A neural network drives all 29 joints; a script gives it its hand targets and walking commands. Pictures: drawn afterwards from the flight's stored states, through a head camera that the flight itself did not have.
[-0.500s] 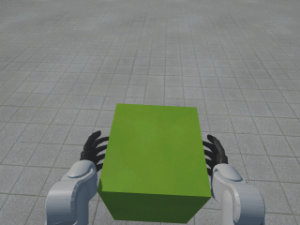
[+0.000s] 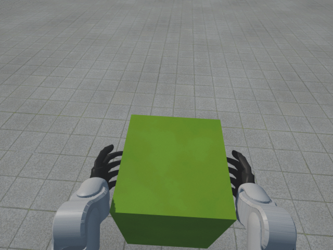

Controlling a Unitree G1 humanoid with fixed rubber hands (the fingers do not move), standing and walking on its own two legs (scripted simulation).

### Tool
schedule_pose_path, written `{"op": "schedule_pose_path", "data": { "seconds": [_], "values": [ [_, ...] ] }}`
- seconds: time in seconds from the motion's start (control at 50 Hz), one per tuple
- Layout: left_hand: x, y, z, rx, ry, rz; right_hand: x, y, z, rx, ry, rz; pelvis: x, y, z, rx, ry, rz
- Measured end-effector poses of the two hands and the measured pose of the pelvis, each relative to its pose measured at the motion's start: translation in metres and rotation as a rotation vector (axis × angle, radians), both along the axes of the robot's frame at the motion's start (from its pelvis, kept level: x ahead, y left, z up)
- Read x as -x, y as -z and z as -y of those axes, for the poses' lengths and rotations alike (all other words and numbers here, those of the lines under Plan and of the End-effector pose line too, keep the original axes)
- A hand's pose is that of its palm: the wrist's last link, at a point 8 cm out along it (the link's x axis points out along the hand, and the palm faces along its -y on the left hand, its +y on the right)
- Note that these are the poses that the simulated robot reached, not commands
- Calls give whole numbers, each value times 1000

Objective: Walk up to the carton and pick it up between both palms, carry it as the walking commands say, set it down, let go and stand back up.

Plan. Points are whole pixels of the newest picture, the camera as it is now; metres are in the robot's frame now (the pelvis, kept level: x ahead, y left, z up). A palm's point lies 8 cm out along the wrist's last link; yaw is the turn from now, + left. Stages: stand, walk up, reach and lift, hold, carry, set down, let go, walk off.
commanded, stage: carry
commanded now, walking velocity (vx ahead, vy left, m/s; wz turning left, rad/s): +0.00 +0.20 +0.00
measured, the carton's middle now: (171, 185) +0.28 -0.01 +0.03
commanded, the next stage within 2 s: none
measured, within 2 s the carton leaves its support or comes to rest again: neither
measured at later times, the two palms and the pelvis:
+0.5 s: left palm (15, 198) +0.21 +0.29 +0.10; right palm (168, 198) +0.21 +0.00 +0.10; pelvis -0.03 +0.15 +0.00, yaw +0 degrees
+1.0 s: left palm out of the picture +0.17 +0.38 +0.10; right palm (114, 221) +0.17 +0.10 +0.10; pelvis -0.07 +0.24 +0.00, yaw -1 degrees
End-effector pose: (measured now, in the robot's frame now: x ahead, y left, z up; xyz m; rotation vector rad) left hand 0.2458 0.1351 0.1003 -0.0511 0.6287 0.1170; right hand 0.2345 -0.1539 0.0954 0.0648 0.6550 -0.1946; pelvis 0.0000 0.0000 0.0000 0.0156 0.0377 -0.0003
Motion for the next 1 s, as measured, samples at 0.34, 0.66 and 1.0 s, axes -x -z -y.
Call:
{"op": "schedule_pose_path", "data": {
  "seconds": [0.34,0.66,1.0],
  "values": [
    [30,-16,-101,-57,-58,-26,17,3,-101,-59,-56,-24,28,-14,-91,-5,14,-12],
    [46,16,-188,29,-40,-44,39,13,-188,22,-36,-44,44,3,-178,-22,24,-6],
    [78,1,-250,18,-41,4,65,-6,-249,16,-41,2,71,-4,-239,0,12,21]
  ]
}}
